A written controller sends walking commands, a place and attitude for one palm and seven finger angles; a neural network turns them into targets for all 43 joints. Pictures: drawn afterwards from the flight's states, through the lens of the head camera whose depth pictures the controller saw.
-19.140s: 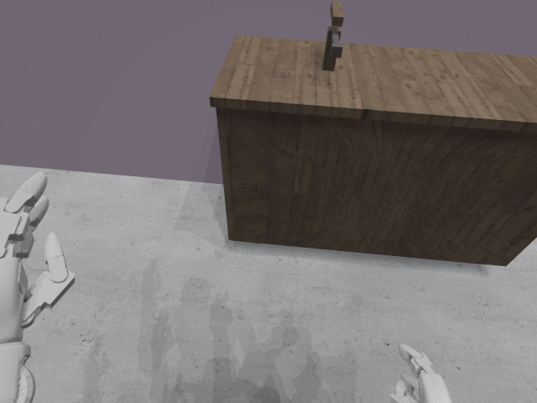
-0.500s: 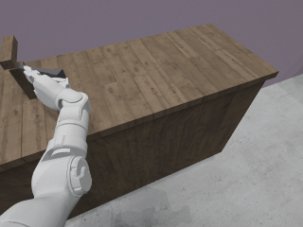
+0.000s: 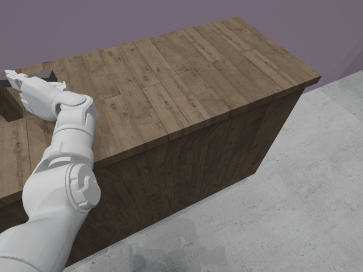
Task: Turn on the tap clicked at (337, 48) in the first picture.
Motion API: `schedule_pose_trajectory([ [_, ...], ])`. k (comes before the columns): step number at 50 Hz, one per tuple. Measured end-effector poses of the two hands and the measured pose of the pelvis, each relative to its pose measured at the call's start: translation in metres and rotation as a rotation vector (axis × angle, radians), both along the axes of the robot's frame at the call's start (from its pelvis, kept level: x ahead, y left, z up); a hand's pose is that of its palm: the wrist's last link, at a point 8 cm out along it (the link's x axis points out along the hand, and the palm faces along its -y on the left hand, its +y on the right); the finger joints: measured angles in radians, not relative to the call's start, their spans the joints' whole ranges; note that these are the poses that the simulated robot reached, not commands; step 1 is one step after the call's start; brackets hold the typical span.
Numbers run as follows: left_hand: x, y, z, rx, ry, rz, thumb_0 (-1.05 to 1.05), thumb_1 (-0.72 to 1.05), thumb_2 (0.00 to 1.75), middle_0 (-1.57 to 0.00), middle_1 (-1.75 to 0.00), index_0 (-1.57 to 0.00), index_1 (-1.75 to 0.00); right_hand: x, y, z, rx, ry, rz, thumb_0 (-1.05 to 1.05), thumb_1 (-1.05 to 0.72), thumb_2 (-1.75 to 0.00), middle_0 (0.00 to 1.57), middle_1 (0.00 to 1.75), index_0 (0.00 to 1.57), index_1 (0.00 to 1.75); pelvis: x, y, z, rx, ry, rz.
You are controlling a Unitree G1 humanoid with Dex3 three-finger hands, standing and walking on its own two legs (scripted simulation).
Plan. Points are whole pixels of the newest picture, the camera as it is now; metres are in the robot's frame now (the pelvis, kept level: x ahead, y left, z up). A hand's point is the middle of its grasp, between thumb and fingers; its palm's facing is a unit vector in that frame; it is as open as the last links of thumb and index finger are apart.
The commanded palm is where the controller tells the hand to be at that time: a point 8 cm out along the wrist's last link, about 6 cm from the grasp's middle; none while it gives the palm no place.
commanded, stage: push the lever round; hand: left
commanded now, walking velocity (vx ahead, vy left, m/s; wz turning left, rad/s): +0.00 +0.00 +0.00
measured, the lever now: (48, 79) +0.52 +0.28 +0.15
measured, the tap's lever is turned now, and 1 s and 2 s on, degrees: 69 83 83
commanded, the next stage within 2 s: lift the hand up off the lever in 0.32 s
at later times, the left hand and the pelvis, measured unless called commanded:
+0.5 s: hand (65, 79) +0.52 +0.24 +0.15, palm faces +0.84 -0.52 -0.16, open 7.9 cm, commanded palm +0.46 +0.25 +0.15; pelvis +0.02 +0.00 +0.00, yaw +0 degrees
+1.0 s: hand (60, 78) +0.50 +0.24 +0.16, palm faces +0.83 -0.54 -0.13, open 7.8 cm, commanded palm +0.45 +0.25 +0.17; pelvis +0.02 +0.02 +0.01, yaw +0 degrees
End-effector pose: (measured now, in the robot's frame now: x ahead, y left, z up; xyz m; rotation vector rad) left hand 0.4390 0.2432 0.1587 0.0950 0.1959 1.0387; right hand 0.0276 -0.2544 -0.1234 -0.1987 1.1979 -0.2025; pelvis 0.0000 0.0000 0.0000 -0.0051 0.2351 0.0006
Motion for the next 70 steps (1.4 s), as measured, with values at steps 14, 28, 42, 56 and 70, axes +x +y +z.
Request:
schedule_pose_trajectory([
  [14, 0.017, 0.005, -0.001, -0.001, -0.013, -0.009, 0.01, 0.91, 0.9, -0.15, -0.15, -0.13, -0.14, -0.015, -0.004, 0.002, 0.001, 0.065, -0.025, 0.0, -0.9, -0.9, 0.2, 0.3, 0.2, 0.3, 0.01, -0.001, 0.001, -0.002, 0.019, -0.002],
  [28, 0.029, 0.008, 0.0, -0.018, -0.018, -0.019, 0.01, 0.9, 0.9, -0.15, -0.15, -0.12, -0.13, -0.01, 0.005, 0.004, 0.014, 0.069, -0.027, 0.0, -0.9, -0.9, 0.2, 0.3, 0.2, 0.3, 0.019, 0.005, 0.002, -0.006, 0.027, -0.008],
  [42, 0.013, 0.016, 0.007, -0.031, -0.032, -0.018, 0.01, 0.9, 0.9, -0.15, -0.15, -0.15, -0.15, 0.014, 0.016, 0.006, 0.026, 0.013, -0.008, 0.0, -0.9, -0.9, 0.2, 0.3, 0.2, 0.3, 0.024, 0.015, 0.007, -0.01, -0.025, -0.007],
  [56, 0.008, 0.005, 0.023, -0.026, -0.024, -0.028, 0.01, 0.9, 0.89, -0.15, -0.15, -0.15, -0.15, 0.032, 0.021, 0.006, 0.029, -0.045, 0.031, 0.0, -0.9, -0.9, 0.2, 0.3, 0.2, 0.3, 0.014, 0.015, 0.007, -0.006, -0.031, -0.003],
  [70, 0.003, 0.003, 0.035, -0.012, -0.03, -0.019, 0.01, 0.9, 0.89, -0.15, -0.15, -0.15, -0.15, 0.001, 0.008, 0.006, 0.018, 0.0, -0.002, 0.0, -0.9, -0.9, 0.21, 0.3, 0.2, 0.3, 0.006, 0.006, 0.009, -0.003, -0.041, -0.003],
])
